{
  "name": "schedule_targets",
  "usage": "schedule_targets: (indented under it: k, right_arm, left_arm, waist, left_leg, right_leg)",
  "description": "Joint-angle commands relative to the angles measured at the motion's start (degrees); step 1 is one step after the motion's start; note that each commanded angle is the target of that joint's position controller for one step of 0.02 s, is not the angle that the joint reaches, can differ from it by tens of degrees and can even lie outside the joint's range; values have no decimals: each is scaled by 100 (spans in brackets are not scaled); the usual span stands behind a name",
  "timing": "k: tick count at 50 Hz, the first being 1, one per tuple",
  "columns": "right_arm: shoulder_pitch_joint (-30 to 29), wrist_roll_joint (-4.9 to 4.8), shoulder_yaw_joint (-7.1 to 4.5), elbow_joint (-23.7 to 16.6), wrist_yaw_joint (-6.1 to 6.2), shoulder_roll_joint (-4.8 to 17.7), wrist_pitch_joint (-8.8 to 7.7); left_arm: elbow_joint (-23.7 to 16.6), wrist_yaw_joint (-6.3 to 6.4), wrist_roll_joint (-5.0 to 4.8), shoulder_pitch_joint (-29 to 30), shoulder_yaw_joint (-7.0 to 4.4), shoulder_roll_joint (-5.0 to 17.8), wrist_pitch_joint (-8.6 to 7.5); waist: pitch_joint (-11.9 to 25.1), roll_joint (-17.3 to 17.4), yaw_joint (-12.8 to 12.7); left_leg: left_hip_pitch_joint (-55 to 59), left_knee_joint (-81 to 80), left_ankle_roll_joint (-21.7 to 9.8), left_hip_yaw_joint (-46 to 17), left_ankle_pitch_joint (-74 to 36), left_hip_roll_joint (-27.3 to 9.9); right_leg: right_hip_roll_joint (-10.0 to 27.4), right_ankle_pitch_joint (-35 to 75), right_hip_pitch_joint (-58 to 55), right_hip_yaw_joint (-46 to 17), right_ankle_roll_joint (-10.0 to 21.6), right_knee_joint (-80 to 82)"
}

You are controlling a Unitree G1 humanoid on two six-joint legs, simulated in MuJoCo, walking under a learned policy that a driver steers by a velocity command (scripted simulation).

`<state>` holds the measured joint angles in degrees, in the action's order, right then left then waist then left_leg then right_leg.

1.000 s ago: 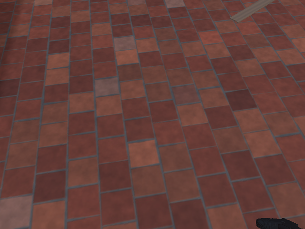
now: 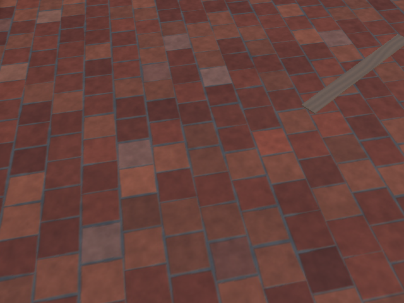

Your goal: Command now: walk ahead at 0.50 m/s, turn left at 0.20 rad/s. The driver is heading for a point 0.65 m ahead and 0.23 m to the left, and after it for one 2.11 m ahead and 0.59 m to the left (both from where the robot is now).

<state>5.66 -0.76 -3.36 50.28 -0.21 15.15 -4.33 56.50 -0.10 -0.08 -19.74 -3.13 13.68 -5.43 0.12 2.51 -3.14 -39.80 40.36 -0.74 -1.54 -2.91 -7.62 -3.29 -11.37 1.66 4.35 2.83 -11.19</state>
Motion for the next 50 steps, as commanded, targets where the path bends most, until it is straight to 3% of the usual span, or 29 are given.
schedule_targets:
  k: [1,5,7,8,9,10,11,12,13,14,15,16,19,22,25,30,32,33,34,35,36,37,38,39,40,43,47,50]
  right_arm:
    - [-541,-49,19,-408,-90,187,-43]
    - [-807,-67,0,-682,-248,317,-49]
    - [-357,-41,-106,-661,-290,519,-42]
    - [385,-35,-237,-480,-286,703,-28]
    - [1344,-43,-429,-242,-234,1098,-5]
    - [1909,-29,-598,-200,-183,1771,15]
    - [1956,-66,-479,-237,-191,1492,6]
    - [1769,-24,-380,-259,-174,1148,-16]
    - [1394,-10,-331,-373,-157,959,-40]
    - [1004,12,-279,-472,-161,797,-43]
    - [753,65,-224,-567,-152,649,-53]
    - [648,80,-209,-632,-140,603,-48]
    - [836,16,-276,-642,-32,847,-68]
    - [1129,-23,-307,-602,75,934,-35]
    - [1372,-46,-308,-557,115,925,16]
    - [1632,-75,-318,-499,164,895,114]
    - [1519,-53,-329,-574,182,899,157]
    - [1416,-36,-280,-656,169,766,159]
    - [1297,29,-172,-801,133,496,133]
    - [2101,-82,-55,-926,122,99,65]
    - [2216,-155,-86,-901,126,529,39]
    - [1699,-160,-208,-911,122,986,67]
    - [1296,-108,-227,-993,128,994,105]
    - [1065,-47,-238,-1080,114,902,120]
    - [1047,-46,-256,-1114,88,799,154]
    - [1051,-92,-199,-1246,38,462,255]
    - [674,-66,-161,-1458,-21,397,255]
    - [109,-62,-106,-1611,-135,309,198]
  left_arm:
    - [-187,61,-32,-55,-202,960,-58]
    - [-110,104,-57,-85,-262,1013,72]
    - [-200,139,-56,122,-305,1153,146]
    - [-257,165,-43,231,-296,1145,205]
    - [-378,210,16,175,-239,1047,229]
    - [-631,130,134,-343,-21,442,98]
    - [-624,46,57,-179,26,454,-141]
    - [-766,-27,-167,323,-87,864,-305]
    - [-873,-21,-206,686,-77,896,-384]
    - [-885,25,-92,849,-111,889,-391]
    - [-900,70,-10,829,-172,934,-328]
    - [-934,83,29,795,-187,888,-245]
    - [-1081,128,94,963,-178,689,-92]
    - [-1323,117,96,1640,-143,573,-86]
    - [-1522,41,27,2212,-91,477,-138]
    - [-1759,-79,-39,2505,-140,755,-254]
    - [-1688,-89,-50,2087,-195,889,-319]
    - [-1547,-59,-4,1505,-277,1048,-348]
    - [-1449,-15,93,613,-363,1336,-361]
    - [-1296,14,162,-126,-501,1838,-276]
    - [-1259,-21,4,-144,-418,1432,-221]
    - [-1386,-8,-25,182,-293,966,-181]
    - [-1438,2,22,497,-235,828,-127]
    - [-1409,-6,52,732,-190,713,-95]
    - [-1387,-6,90,853,-150,622,-97]
    - [-1271,-28,49,864,-207,746,-163]
    - [-1165,-2,41,801,-294,990,-159]
    - [-1107,31,12,675,-311,1095,-95]
  waist:
    - [-404,-567,-34]
    - [-462,-564,14]
    - [-82,-725,321]
    - [333,-668,724]
    - [888,-354,1076]
    - [1614,977,846]
    - [2131,1049,859]
    - [1529,777,949]
    - [989,305,847]
    - [573,-150,626]
    - [415,-122,402]
    - [354,-40,277]
    - [174,32,223]
    - [7,62,433]
    - [-72,219,664]
    - [-63,291,695]
    - [62,470,441]
    - [406,440,148]
    - [1167,86,-274]
    - [2057,-1556,-81]
    - [2026,-1923,-76]
    - [1155,-1190,-196]
    - [620,-730,-138]
    - [199,-631,-18]
    - [36,-752,130]
    - [-75,-830,254]
    - [-74,-632,226]
    - [-210,-580,12]
  left_leg:
    - [223,-521,-74,167,-388,162]
    - [1,-767,-394,142,432,287]
    - [857,-755,-582,483,926,628]
    - [1856,-889,-713,680,876,904]
    - [3401,-870,-940,170,749,762]
    - [5649,-1192,-1951,-2678,1521,-660]
    - [6322,-2285,-2281,-4606,2047,-1185]
    - [5968,-2341,-1944,-3896,2027,-1021]
    - [5178,-2335,-1739,-3106,1598,-794]
    - [4258,-2427,-1615,-2509,1051,-581]
    - [3590,-2556,-1535,-2140,579,-423]
    - [3213,-2698,-1549,-2016,392,-308]
    - [2726,-2908,-1596,-1599,-33,-147]
    - [2588,-2894,-1368,-1315,107,103]
    - [2479,-2814,-1165,-1280,534,241]
    - [3294,-2122,-1073,-2010,639,-62]
    - [3419,-1703,-981,-2219,276,-62]
    - [3264,-1142,-832,-2095,-81,213]
    - [2584,247,-629,-1697,290,543]
    - [541,2211,-177,-884,2600,1389]
    - [-406,3165,-116,-889,3704,1036]
    - [-693,3476,-87,-910,3233,751]
    - [-563,3422,-53,-681,2771,529]
    - [-422,3134,-39,-623,2476,381]
    - [-186,2912,-56,-610,2286,214]
    - [-22,2539,-7,-438,1980,53]
    - [-210,1553,66,-366,975,8]
    - [49,540,7,-59,167,113]
  right_leg:
    - [1574,1151,205,-365,794,536]
    - [1946,1824,-743,-149,598,21]
    - [1914,3650,-847,81,434,-798]
    - [1720,4408,-659,327,283,-1813]
    - [1442,3879,266,493,68,-3280]
    - [530,1029,2760,447,-348,-5622]
    - [-22,-2055,3872,-637,-356,-6588]
    - [357,-1776,4465,-1006,-189,-6856]
    - [626,-1277,4465,-927,-87,-6570]
    - [832,-924,4178,-873,-92,-6048]
    - [998,-717,3708,-894,-116,-5622]
    - [1034,-645,3420,-902,-169,-5388]
    - [962,-165,3361,-768,-421,-4520]
    - [759,972,3346,-744,-552,-3206]
    - [485,1755,2916,-673,-542,-2179]
    - [357,1268,2747,-886,-409,-1513]
    - [316,858,2173,-805,-242,-1322]
    - [383,914,1266,-778,-62,-1182]
    - [1177,795,-237,-1442,305,-1429]
    - [2566,111,-2449,-3780,1244,-1249]
    - [2919,-1068,-2517,-4954,1386,-817]
    - [2641,-1354,-1757,-4111,1088,-684]
    - [2364,-878,-953,-3253,862,-577]
    - [2117,-330,-259,-2692,783,-389]
    - [1921,31,169,-2228,695,-225]
    - [1823,692,592,-1447,796,164]
    - [1808,1536,381,-625,812,280]
    - [1672,1653,291,-28,645,265]
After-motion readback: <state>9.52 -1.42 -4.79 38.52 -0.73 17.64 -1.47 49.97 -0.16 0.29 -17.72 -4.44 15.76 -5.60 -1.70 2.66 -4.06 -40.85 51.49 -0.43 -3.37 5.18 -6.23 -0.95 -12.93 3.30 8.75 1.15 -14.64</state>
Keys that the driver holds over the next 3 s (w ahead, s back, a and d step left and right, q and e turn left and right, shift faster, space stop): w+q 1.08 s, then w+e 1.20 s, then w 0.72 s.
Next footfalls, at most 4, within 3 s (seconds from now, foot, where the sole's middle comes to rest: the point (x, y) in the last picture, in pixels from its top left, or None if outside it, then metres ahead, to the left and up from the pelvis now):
0.18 left None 0.29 0.15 -0.78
0.68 right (219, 271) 0.61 0.02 -0.78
1.18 left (114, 240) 0.71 0.40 -0.78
1.74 right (143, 159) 1.09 0.36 -0.78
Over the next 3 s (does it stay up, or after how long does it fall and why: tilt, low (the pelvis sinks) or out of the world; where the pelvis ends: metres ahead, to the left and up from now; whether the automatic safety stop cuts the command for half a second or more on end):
stays up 1.57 0.45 0.00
